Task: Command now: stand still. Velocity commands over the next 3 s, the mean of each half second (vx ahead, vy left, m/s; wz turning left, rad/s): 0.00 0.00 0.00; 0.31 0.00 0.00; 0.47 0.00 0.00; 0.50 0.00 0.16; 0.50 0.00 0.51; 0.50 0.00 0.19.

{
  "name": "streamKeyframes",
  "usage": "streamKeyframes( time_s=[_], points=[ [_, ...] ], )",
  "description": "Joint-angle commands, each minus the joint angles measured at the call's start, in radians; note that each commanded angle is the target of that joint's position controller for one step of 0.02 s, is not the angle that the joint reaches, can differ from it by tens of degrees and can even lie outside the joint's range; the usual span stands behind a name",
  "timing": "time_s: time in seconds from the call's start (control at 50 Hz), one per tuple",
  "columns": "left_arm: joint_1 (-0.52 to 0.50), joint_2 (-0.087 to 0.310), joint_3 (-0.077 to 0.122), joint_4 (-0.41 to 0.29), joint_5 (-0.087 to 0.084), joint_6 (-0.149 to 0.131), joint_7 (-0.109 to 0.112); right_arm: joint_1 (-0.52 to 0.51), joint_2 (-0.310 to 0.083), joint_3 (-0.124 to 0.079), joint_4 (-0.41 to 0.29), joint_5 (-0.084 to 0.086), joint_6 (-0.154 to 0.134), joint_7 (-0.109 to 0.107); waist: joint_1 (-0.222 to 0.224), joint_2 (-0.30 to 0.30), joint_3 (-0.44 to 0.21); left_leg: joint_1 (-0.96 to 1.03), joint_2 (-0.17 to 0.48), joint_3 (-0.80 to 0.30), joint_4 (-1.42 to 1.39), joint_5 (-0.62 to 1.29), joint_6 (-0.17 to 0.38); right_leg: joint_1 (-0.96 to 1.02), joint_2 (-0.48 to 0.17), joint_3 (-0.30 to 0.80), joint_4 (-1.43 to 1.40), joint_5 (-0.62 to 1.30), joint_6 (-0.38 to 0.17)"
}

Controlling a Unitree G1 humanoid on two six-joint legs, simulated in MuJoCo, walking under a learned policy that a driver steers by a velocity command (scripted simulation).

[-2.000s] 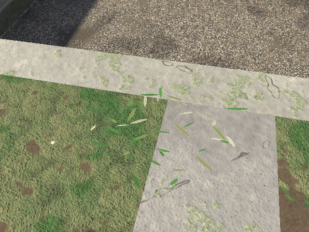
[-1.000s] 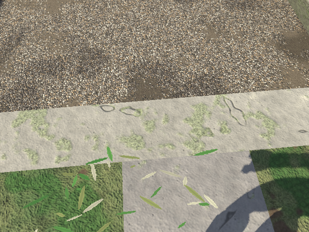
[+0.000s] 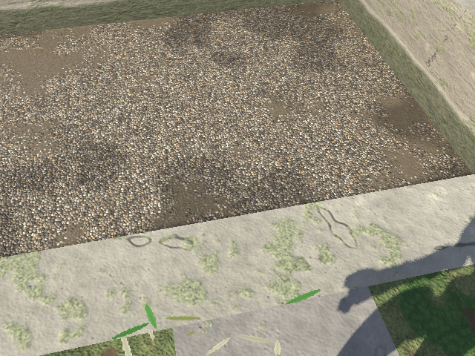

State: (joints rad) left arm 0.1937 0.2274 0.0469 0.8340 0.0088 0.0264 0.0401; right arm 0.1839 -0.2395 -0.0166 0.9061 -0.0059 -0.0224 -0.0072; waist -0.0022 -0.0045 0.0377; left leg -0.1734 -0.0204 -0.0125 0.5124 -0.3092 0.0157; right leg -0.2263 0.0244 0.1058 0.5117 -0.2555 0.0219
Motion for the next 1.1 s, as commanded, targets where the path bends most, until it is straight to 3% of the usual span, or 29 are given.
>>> streamKeyframes(
  time_s=[0.02,0.48,0.52,0.54,0.58,0.62,0.66,0.7,0.74,0.76,0.78,0.8,0.82,0.84,0.86,0.88,0.92,1.0,1.1],
  points=[
    [0.0,0.111,0.027,-0.021,-0.001,-0.01,0.006,0.001,-0.11,-0.023,-0.02,0.001,-0.011,-0.005,0.001,0.006,-0.036,-0.054,0.058,-0.06,-0.112,0.163,0.016,0.073,-0.043,0.036,-0.059,0.233,-0.022],
    [0.02,0.101,0.01,0.197,-0.006,-0.019,0.015,0.067,-0.098,-0.01,0.107,0.003,-0.003,-0.016,-0.003,0.009,-0.001,-0.038,0.048,-0.06,-0.162,0.142,0.029,0.056,-0.035,0.001,-0.103,0.178,-0.007],
    [0.034,0.083,0.004,0.215,-0.01,-0.018,0.017,0.093,-0.109,-0.015,0.122,0.009,0.002,-0.022,-0.009,0.041,-0.007,-0.037,0.047,-0.08,-0.202,-0.142,0.05,0.03,0.009,-0.051,-0.059,-0.027,-0.011],
    [0.021,0.086,0.005,0.21,-0.014,-0.021,0.017,0.101,-0.147,-0.028,0.119,0.016,0.005,-0.026,-0.02,0.088,0.02,-0.046,0.081,-0.142,-0.24,-0.324,0.086,-0.035,0.04,-0.092,0.013,-0.157,-0.015],
    [-0.042,0.086,0.001,0.174,-0.02,-0.048,0.006,0.143,-0.209,-0.05,0.118,0.024,-0.001,-0.03,-0.048,0.178,0.093,-0.051,0.27,-0.392,-0.368,-0.535,0.195,-0.193,0.006,-0.115,0.201,-0.186,-0.027],
    [-0.068,0.09,0.004,0.159,-0.03,-0.078,-0.011,0.148,-0.2,-0.056,0.111,0.017,-0.022,-0.03,-0.05,0.16,0.143,-0.022,0.36,-0.495,-0.409,-0.44,0.254,-0.32,-0.066,-0.072,0.349,-0.218,-0.047],
    [-0.059,0.092,0.006,0.158,-0.039,-0.1,-0.027,0.132,-0.175,-0.055,0.094,0.028,-0.035,-0.024,-0.033,0.118,0.128,0.055,0.342,-0.43,-0.388,-0.313,0.229,-0.365,-0.104,-0.066,0.308,-0.235,-0.066],
    [-0.052,0.083,0.007,0.165,-0.04,-0.117,-0.036,0.105,-0.18,-0.058,0.079,0.041,-0.035,-0.021,-0.014,0.112,0.088,0.017,0.265,-0.291,-0.354,-0.189,0.183,-0.212,-0.081,-0.117,0.13,-0.155,-0.067],
    [0.075,0.073,0.016,0.225,-0.038,-0.119,-0.04,0.088,-0.191,-0.06,0.072,0.046,-0.024,-0.016,0.047,0.1,0.034,-0.135,0.19,-0.18,-0.271,-0.14,0.157,0.088,-0.006,-0.199,-0.021,0.043,-0.049],
    [0.157,0.08,0.024,0.258,-0.037,-0.112,-0.039,0.092,-0.173,-0.054,0.068,0.042,-0.024,-0.014,0.078,0.075,0.008,-0.201,0.158,-0.15,-0.2,-0.116,0.142,0.207,0.016,-0.202,-0.037,0.048,-0.043],
    [0.246,0.109,0.034,0.274,-0.037,-0.11,-0.034,0.071,-0.122,-0.037,0.057,0.033,-0.03,-0.009,0.119,-0.015,-0.014,-0.291,0.099,-0.076,-0.006,-0.045,0.1,0.322,-0.071,-0.066,-0.102,-0.013,-0.071],
    [0.355,0.205,0.05,0.278,-0.033,-0.108,-0.027,0.064,-0.042,-0.015,0.024,0.012,-0.043,-0.002,0.134,-0.273,-0.079,-0.446,0.006,0.049,0.366,-0.143,0.026,0.432,-0.306,0.305,-0.246,-0.146,-0.17],
    [0.382,0.237,0.048,0.292,-0.015,-0.124,-0.044,0.053,-0.064,-0.024,-0.005,0.037,-0.059,-0.004,0.124,-0.291,-0.066,-0.58,-0.032,-0.036,0.581,-0.265,0.03,0.4,-0.43,0.626,-0.364,-0.357,-0.296],
    [0.272,0.187,0.029,0.261,-0.016,-0.141,-0.051,0.03,-0.114,-0.034,-0.015,0.06,-0.073,-0.002,0.08,-0.152,0.04,-0.668,0.046,-0.088,0.682,-0.188,0.051,0.337,-0.425,0.573,-0.371,-0.422,-0.291],
    [0.199,0.141,0.015,0.234,-0.017,-0.15,-0.057,0.026,-0.13,-0.038,-0.011,0.062,-0.083,0.005,0.057,-0.114,0.081,-0.681,0.085,-0.086,0.688,-0.075,0.067,0.296,-0.369,0.446,-0.373,-0.349,-0.248],
    [0.152,0.131,0.007,0.214,-0.015,-0.152,-0.063,0.032,-0.129,-0.043,-0.001,0.049,-0.088,0.006,0.035,-0.087,0.078,-0.657,0.113,-0.071,0.652,0.009,0.07,0.272,-0.322,0.339,-0.377,-0.221,-0.214],
    [0.163,0.093,-0.008,0.211,-0.011,-0.142,-0.062,0.016,-0.133,-0.053,0.0,0.031,-0.086,0.013,0.029,-0.09,0.065,-0.594,0.142,-0.043,0.563,0.11,0.054,0.246,-0.255,0.171,-0.381,0.034,-0.174],
    [0.246,0.124,-0.007,0.225,-0.004,-0.126,-0.039,-0.095,-0.071,-0.042,-0.046,0.022,-0.069,0.023,0.049,-0.061,0.065,-0.616,0.133,0.009,0.405,0.215,-0.002,0.241,-0.232,0.054,-0.393,0.319,-0.203],
    [0.306,0.131,-0.005,0.223,-0.014,-0.117,-0.023,-0.279,-0.042,-0.023,-0.109,0.031,-0.071,0.036,0.085,-0.072,0.101,-0.505,0.079,0.058,0.12,0.378,-0.005,0.185,-0.215,-0.03,-0.432,0.323,-0.194]
  ],
)
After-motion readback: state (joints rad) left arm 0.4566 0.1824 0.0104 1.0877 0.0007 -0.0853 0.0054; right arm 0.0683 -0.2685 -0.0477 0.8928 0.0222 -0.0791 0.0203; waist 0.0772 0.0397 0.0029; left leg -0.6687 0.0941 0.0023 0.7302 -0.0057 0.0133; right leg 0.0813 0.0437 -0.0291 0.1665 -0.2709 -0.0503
